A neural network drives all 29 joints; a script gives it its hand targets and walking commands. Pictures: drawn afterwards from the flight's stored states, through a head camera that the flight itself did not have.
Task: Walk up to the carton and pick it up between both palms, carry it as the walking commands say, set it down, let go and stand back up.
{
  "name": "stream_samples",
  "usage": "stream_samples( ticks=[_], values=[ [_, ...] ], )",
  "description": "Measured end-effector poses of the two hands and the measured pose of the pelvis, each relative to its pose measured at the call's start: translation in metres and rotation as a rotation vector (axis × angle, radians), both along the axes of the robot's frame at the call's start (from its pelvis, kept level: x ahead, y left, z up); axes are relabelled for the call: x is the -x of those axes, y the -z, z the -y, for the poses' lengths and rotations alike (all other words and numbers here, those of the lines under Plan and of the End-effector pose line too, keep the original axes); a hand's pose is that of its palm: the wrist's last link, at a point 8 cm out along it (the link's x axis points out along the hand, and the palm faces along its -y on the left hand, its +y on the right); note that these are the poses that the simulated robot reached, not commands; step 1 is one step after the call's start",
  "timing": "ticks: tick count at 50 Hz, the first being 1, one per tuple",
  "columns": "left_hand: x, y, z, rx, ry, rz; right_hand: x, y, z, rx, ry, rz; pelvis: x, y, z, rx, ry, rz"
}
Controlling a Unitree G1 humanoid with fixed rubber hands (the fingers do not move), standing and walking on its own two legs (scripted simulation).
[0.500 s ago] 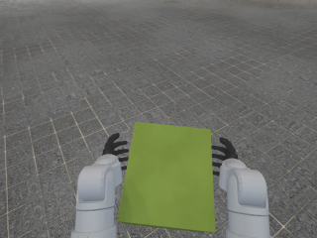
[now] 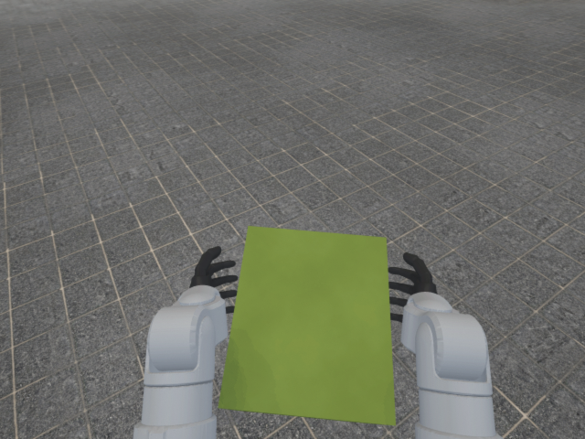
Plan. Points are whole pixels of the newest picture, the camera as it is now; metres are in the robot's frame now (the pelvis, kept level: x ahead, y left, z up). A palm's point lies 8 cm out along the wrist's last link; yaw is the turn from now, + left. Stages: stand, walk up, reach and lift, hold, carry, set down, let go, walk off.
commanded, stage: carry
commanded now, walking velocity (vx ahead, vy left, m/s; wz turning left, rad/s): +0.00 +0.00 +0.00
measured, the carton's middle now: (307, 329) +0.31 +0.01 -0.01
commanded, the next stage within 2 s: none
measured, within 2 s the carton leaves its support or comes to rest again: neither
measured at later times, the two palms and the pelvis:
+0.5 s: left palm (213, 305) +0.30 +0.14 +0.07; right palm (414, 314) +0.30 -0.13 +0.05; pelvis +0.01 +0.00 +0.00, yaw +0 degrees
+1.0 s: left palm (217, 309) +0.30 +0.14 +0.05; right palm (413, 323) +0.30 -0.14 +0.03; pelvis +0.01 +0.00 +0.00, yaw +0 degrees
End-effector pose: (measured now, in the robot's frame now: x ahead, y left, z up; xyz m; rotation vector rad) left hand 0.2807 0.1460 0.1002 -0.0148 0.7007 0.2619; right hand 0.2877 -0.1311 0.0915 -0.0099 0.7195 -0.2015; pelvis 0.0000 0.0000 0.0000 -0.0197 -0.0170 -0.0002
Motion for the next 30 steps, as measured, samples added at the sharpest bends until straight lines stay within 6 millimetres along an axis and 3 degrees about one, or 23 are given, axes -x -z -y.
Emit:
stream_samples(
  ticks=[30],
  values=[
    [-0.017, 0.036, 0.002, -0.05, 0.001, -0.032, -0.015, 0.041, 0.001, -0.015, -0.01, -0.039, -0.006, 0.0, 0.002, -0.003, 0.0, -0.009]
  ],
)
